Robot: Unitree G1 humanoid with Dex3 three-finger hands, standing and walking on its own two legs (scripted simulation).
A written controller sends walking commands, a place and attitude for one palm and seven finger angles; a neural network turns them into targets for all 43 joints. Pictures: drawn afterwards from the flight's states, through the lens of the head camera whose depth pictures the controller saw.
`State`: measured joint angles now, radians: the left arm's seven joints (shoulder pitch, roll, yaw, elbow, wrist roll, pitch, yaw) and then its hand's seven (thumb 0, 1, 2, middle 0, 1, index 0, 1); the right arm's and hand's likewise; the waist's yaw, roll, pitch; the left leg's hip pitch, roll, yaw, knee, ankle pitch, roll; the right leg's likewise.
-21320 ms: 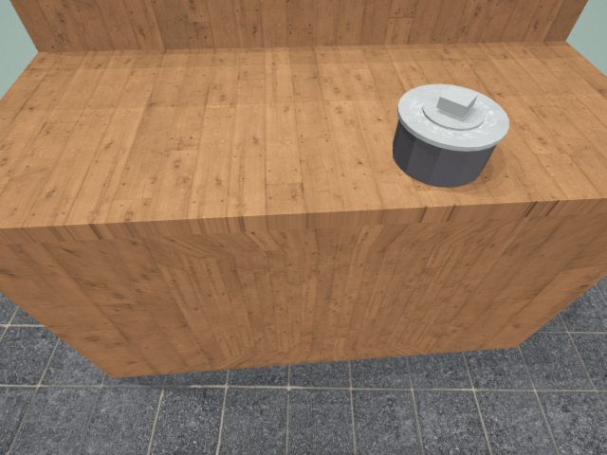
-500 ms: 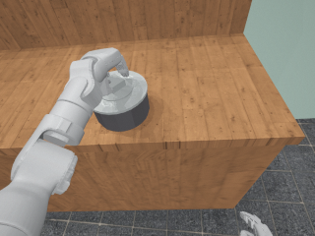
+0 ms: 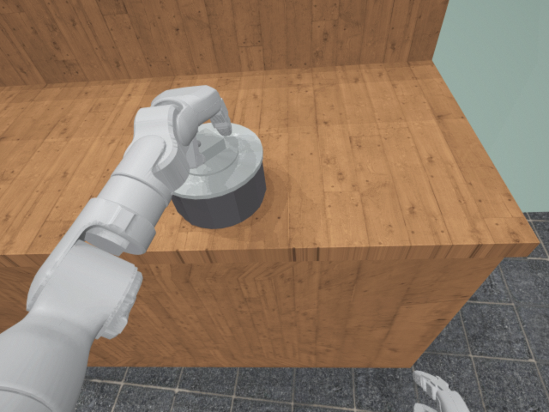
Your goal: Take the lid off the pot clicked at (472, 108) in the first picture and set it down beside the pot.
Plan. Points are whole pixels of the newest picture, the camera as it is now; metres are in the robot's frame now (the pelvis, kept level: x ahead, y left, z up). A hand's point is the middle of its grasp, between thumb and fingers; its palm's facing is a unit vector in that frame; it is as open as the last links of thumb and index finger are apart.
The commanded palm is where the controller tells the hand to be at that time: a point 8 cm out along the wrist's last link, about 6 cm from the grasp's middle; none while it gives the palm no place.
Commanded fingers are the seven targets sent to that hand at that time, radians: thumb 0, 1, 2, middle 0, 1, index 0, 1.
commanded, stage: lower the open fingers around the knob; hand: left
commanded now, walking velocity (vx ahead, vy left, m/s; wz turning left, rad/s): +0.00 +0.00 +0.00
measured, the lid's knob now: (205, 144) +0.48 +0.11 +0.15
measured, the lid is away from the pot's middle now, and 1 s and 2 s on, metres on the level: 0.00 0.00 0.00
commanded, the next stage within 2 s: close the fingers and squeeze the knob in 0.32 s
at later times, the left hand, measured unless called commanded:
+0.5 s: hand (199, 143) +0.45 +0.11 +0.17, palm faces -0.30 -0.06 -0.95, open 10.0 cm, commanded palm +0.44 +0.11 +0.23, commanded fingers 0.00 -0.15 1.16 -0.63 -0.51 -0.63 -0.51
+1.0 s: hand (205, 144) +0.46 +0.10 +0.17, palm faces -0.31 -0.07 -0.95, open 9.0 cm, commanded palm +0.44 +0.11 +0.23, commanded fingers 0.00 0.15 1.02 -0.66 -0.91 -0.66 -0.91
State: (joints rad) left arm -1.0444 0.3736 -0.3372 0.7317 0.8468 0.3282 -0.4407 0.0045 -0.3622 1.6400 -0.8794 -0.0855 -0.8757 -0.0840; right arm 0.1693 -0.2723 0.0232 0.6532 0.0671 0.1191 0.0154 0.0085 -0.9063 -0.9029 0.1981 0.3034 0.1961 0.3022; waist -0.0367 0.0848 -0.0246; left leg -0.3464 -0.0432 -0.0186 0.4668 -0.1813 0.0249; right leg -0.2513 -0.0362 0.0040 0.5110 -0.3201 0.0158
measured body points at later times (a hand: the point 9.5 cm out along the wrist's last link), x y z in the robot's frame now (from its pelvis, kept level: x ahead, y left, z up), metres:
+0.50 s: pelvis +0.00 +0.00 +0.00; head +0.02 -0.04 +0.45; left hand +0.46 +0.11 +0.22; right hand +0.13 -0.25 -0.13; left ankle +0.03 +0.11 -0.74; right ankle -0.04 -0.13 -0.74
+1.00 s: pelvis +0.00 +0.00 +0.00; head +0.02 -0.04 +0.45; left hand +0.47 +0.11 +0.22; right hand +0.14 -0.25 -0.13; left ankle +0.03 +0.11 -0.74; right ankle -0.04 -0.13 -0.74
